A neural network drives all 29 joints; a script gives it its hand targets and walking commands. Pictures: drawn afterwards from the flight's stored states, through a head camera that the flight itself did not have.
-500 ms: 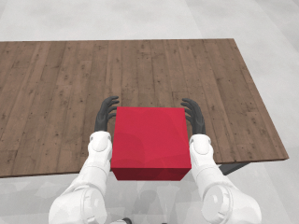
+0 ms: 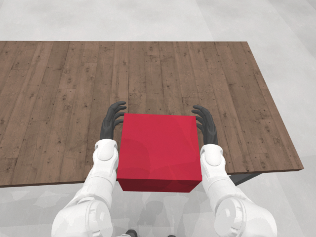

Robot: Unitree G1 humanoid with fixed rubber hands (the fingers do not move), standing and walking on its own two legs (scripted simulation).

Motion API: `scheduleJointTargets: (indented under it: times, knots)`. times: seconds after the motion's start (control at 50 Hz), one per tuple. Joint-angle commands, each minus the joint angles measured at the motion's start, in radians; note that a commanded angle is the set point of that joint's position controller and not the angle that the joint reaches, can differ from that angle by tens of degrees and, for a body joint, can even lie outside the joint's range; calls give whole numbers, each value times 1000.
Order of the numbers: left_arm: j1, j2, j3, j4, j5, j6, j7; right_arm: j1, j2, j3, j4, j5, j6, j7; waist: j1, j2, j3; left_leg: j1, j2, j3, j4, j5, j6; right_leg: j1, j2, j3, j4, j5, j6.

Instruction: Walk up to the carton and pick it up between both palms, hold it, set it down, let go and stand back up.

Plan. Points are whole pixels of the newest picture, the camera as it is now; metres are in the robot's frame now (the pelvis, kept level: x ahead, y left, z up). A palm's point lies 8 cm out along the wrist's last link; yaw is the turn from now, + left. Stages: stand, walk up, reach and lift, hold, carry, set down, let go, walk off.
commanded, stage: reach and lift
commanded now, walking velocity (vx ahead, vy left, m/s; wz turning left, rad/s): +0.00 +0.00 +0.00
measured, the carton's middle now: (158, 154) +0.31 +0.02 -0.03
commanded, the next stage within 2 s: none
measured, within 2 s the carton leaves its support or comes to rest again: leaves its support in 0.24 s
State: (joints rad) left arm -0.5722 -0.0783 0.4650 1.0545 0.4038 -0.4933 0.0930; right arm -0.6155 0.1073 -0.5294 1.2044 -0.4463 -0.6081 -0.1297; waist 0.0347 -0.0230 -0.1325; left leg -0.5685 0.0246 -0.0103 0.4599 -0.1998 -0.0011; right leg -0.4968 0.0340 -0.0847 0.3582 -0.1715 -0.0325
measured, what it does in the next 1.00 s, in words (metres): stands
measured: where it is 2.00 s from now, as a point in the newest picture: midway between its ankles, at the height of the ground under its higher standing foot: outside the picture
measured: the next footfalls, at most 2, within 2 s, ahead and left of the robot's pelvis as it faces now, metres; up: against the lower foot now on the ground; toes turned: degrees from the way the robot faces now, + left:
none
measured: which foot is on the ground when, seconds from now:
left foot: down 0.00-1.00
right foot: down 0.00-1.00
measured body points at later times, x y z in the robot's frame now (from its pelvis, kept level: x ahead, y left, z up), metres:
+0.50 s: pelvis -0.01 -0.01 +0.00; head +0.07 +0.02 +0.45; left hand +0.36 +0.15 +0.00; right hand +0.37 -0.11 +0.00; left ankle -0.01 +0.11 -0.74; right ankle -0.02 -0.10 -0.74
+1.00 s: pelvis -0.01 +0.00 +0.01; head +0.02 +0.01 +0.45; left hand +0.38 +0.15 +0.07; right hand +0.37 -0.12 +0.06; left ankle -0.01 +0.11 -0.74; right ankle -0.02 -0.10 -0.74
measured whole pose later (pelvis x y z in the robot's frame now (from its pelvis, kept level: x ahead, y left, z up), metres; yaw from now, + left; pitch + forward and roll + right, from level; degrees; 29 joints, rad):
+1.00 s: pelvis -0.01 +0.00 +0.01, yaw +0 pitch +11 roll -1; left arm -0.56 0.03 0.10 0.87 0.04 -0.29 0.12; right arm -0.53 0.01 0.00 0.94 0.03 -0.38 -0.24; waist 0.01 0.01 -0.17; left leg -0.44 0.02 0.00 0.42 -0.18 0.00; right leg -0.37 0.03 -0.08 0.32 -0.16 -0.03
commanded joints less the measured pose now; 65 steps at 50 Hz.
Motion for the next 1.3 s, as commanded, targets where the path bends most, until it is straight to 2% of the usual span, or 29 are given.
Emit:
scheduleJointTargets:
  times: [0.0, 0.16, 0.22, 0.28, 0.38, 0.44, 0.5, 0.52, 0.56, 0.66, 0.7, 0.78, 0.86, 0.92, 0.96, 1.02, 1.06, 1.12, 1.18, 1.24, 1.28]
  knots:
    - [-351, -565, -264, 34, 84, -12, -67, -377, 602, 265, 69, -109, -31, 112, 12, 64, -419, 226, -9, 48, 6, 412, -54, 252, -2, 0, 10, 262, 4]
    - [-418, -599, -327, -5, 58, -89, -51, -466, 587, 309, 49, -114, -145, 108, 20, 63, -563, 280, 2, 51, 33, 551, -75, 259, 15, -21, 25, 426, 9]
    - [-412, -597, -325, -1, 68, -111, -55, -461, 578, 314, 74, -122, -182, 105, 18, 46, -560, 279, 1, 54, 21, 522, -70, 270, 11, -23, 21, 439, 15]
    - [-400, -581, -315, 18, 74, -107, -65, -443, 565, 318, 104, -123, -189, 97, 17, 26, -511, 261, -3, 60, -11, 434, -59, 287, 2, -20, 6, 405, 21]
    - [-427, -559, -320, 27, 51, -66, -73, -440, 560, 333, 109, -102, -147, 84, 21, 16, -443, 245, -9, 74, -66, 304, -49, 300, -6, -9, -30, 292, 26]
    - [-470, -565, -345, 6, 24, -42, -71, -472, 569, 351, 75, -80, -112, 80, 24, 29, -466, 254, -11, 79, -76, 289, -52, 298, -6, -4, -43, 260, 26]
    - [-510, -586, -384, -28, -5, -42, -64, -504, 588, 390, 32, -56, -102, 80, 26, 53, -538, 274, -12, 76, -62, 335, -59, 312, -3, 0, -37, 304, 24]
    - [-573, -599, -396, -63, -38, -70, -67, -601, 591, 450, -8, -25, -114, 74, 21, 78, -593, 241, -14, 88, -20, 377, -50, 326, -6, 17, 14, 347, 16]
    - [-576, -611, -433, -60, -65, -87, -66, -595, 629, 525, -12, 19, -100, 65, 22, 79, -621, 232, -21, 78, -1, 394, -49, 372, -2, 31, 44, 410, 22]
    - [-465, -575, -431, 9, -70, -28, -100, -450, 644, 604, 69, 100, 2, 41, 1, 43, -425, 203, -25, 62, -28, 298, -23, 410, -10, 55, 26, 344, 29]
    - [-440, -553, -415, 13, -72, 8, -116, -417, 637, 620, 59, 130, 44, 27, -9, 18, -353, 201, -26, 55, -47, 263, -11, 419, -14, 62, 11, 313, 35]
    - [-510, -579, -461, -68, -124, 49, -119, -488, 668, 681, -99, 193, 90, 14, -10, 4, -381, 238, -29, 37, -55, 282, -7, 411, -12, 69, -1, 294, 42]
    - [-591, -696, -656, -231, -232, 68, -92, -589, 744, 839, -353, 288, 127, 17, -22, 40, -538, 366, -31, 1, -14, 405, -31, 378, 4, 71, 5, 357, 38]
    - [-563, -731, -806, -366, -292, 121, -79, -550, 765, 957, -494, 382, 202, 8, -45, 70, -564, 443, -30, -34, -2, 464, -46, 366, 7, 86, -7, 370, 30]
    - [-510, -705, -855, -433, -303, 199, -81, -484, 745, 999, -534, 440, 287, -7, -60, 70, -484, 460, -32, -48, -21, 432, -43, 365, 3, 96, -34, 314, 27]
    - [-432, -624, -806, -473, -285, 350, -105, -423, 681, 989, -579, 498, 427, -32, -65, 30, -301, 425, -38, -48, -83, 307, -17, 386, -12, 103, -80, 187, 38]
    - [-392, -569, -720, -465, -255, 453, -133, -441, 628, 961, -618, 519, 497, -45, -45, -2, -197, 396, -43, -36, -127, 227, 3, 415, -21, 100, -101, 116, 51]
    - [-378, -555, -648, -506, -219, 569, -168, -526, 576, 942, -720, 548, 546, -47, -12, -3, -171, 422, -48, -16, -146, 230, 3, 450, -18, 86, -110, 101, 62]
    - [-414, -640, -718, -654, -239, 644, -171, -629, 596, 973, -865, 581, 555, -32, -8, 37, -270, 530, -44, -20, -121, 341, -24, 458, 2, 65, -102, 177, 57]
    - [-422, -697, -834, -809, -280, 704, -151, -638, 607, 1002, -960, 615, 578, -22, -44, 77, -358, 652, -38, -40, -74, 466, -59, 440, 19, 52, -94, 261, 49]
    - [-383, -680, -856, -839, -281, 755, -148, -583, 576, 986, -953, 614, 614, -26, -72, 82, -318, 681, -34, -46, -69, 463, -66, 422, 19, 45, -101, 260, 48]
